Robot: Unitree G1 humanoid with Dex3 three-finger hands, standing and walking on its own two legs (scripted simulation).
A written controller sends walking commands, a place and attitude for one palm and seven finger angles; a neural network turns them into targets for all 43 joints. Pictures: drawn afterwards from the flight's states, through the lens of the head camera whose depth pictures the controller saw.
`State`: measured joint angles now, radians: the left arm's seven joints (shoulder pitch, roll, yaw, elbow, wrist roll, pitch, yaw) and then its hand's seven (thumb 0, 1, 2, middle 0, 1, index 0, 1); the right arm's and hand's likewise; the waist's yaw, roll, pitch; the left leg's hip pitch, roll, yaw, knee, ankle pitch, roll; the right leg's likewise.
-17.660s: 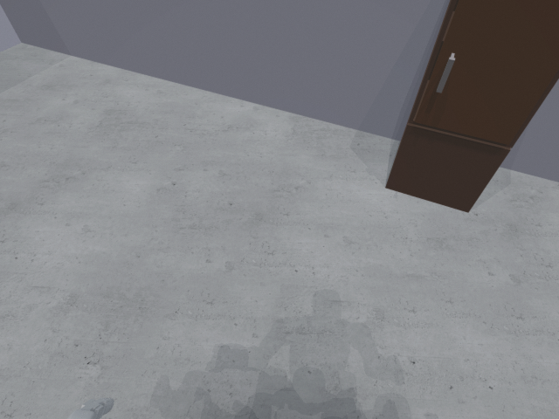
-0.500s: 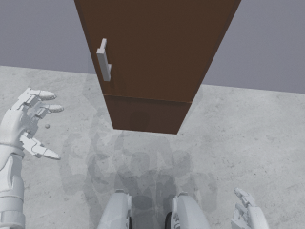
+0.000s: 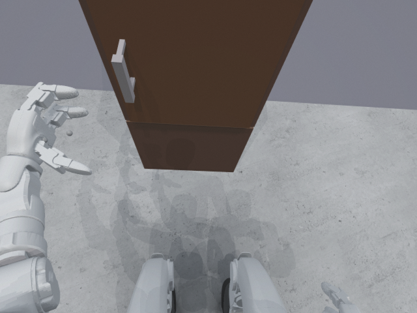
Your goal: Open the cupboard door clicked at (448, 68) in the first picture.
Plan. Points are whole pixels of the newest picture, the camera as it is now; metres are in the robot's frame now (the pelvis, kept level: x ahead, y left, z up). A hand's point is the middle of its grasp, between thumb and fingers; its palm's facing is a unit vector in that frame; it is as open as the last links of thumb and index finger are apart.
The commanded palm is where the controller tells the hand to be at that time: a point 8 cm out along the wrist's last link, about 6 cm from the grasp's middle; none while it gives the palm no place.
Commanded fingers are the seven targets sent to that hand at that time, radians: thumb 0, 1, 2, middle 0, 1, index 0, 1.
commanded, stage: move the hooked fingers beside the handle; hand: left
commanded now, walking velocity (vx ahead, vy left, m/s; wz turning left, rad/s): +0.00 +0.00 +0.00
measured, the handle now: (126, 73) +0.58 +0.18 +0.02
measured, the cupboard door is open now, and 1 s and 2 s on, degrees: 0 0 0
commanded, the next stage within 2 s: slide the fingers in behind the handle in 1.48 s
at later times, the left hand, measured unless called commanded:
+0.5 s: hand (89, 99) +0.50 +0.24 +0.02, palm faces -0.03 -1.00 -0.03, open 14.0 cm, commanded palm +0.50 +0.27 +0.02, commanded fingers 0.00 -0.50 0.30 -0.30 -1.20 -0.30 -1.20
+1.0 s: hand (96, 88) +0.55 +0.24 +0.01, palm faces -0.01 -1.00 -0.04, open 13.9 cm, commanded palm +0.53 +0.26 +0.02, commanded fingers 0.00 -0.50 0.30 -0.30 -1.20 -0.30 -1.20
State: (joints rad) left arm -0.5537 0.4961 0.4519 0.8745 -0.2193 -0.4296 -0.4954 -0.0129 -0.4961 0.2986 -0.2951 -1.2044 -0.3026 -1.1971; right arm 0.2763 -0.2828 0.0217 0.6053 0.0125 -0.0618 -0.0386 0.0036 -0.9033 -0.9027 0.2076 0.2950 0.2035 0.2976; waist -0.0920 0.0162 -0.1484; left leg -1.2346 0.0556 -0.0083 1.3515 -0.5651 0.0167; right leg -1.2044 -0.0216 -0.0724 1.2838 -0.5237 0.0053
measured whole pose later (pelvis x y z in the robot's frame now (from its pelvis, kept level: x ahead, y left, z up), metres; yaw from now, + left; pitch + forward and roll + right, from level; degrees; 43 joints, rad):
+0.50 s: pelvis -0.01 +0.00 -0.03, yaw -1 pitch +30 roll -5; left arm -0.90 0.64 0.49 1.13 -0.11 -0.42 -0.44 -0.01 -0.50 0.30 -0.30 -1.20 -0.30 -1.20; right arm 0.29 -0.29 0.05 0.60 -0.02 0.02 -0.03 0.00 -0.90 -0.90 0.21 0.29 0.20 0.30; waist -0.18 0.03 -0.13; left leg -1.41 0.07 -0.03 1.45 -0.58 0.02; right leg -1.36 -0.01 -0.09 1.37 -0.53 0.00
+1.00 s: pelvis -0.01 +0.00 -0.03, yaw -3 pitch +34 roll -6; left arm -0.99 0.72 0.54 1.12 -0.05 -0.34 -0.40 -0.01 -0.49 0.30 -0.30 -1.20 -0.31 -1.20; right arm 0.34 -0.26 0.08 0.59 -0.03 0.08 0.00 0.00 -0.90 -0.90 0.21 0.29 0.20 0.30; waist -0.22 0.04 -0.11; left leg -1.48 0.08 -0.03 1.48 -0.59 0.02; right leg -1.44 0.00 -0.09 1.37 -0.52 0.01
